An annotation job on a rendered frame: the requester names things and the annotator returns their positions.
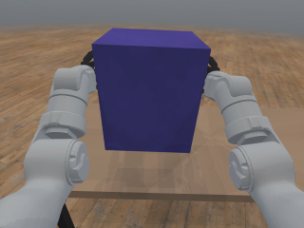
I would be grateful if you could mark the robot left upper arm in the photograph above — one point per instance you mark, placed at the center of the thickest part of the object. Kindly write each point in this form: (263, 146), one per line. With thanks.
(52, 168)

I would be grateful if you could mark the right robot hand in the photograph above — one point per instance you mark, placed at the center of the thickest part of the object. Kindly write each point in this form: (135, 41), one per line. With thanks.
(213, 67)

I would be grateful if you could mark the robot left forearm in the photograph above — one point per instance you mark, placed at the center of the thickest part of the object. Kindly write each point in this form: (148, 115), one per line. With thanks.
(66, 109)

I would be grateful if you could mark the carton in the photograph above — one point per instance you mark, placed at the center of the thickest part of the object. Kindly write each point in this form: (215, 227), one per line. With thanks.
(149, 84)

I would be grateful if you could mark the left robot hand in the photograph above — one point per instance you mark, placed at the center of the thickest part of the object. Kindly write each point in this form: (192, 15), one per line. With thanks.
(86, 61)

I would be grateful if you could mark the robot right forearm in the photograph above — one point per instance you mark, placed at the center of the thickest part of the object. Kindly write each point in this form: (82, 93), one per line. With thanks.
(239, 108)

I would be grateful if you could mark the table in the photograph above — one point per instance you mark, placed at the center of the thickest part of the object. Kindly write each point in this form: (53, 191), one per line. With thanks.
(201, 175)

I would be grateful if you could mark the robot right upper arm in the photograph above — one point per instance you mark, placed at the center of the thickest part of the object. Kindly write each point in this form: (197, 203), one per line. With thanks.
(266, 172)

